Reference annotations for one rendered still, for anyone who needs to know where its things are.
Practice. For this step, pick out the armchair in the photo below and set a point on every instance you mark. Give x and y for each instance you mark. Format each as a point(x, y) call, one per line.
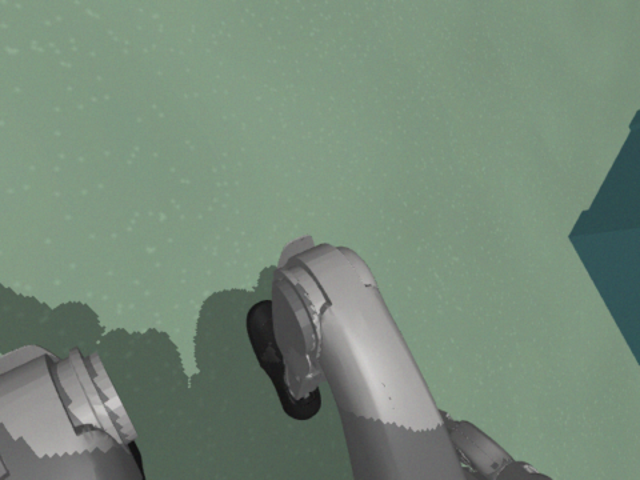
point(607, 239)

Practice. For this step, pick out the right robot hand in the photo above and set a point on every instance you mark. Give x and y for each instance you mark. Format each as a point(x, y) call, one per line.
point(476, 449)

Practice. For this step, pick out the right robot arm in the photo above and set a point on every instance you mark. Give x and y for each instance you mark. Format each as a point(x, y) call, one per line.
point(520, 470)

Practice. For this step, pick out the left robot foot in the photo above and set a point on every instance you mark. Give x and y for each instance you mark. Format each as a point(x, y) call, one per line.
point(137, 456)

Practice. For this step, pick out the right robot foot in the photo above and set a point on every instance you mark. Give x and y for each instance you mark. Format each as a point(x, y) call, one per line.
point(261, 334)

